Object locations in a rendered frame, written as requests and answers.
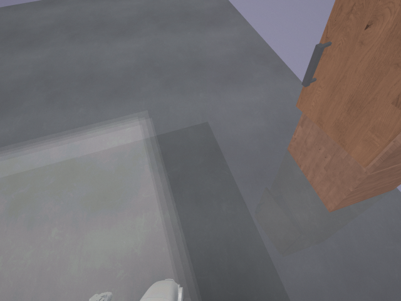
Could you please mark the cupboard door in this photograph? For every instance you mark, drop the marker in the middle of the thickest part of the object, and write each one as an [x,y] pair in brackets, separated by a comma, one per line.
[356,98]

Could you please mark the handle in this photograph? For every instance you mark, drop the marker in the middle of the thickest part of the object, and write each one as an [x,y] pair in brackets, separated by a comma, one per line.
[318,51]

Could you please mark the left robot thigh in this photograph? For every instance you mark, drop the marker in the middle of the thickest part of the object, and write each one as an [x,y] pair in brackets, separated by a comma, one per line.
[165,290]

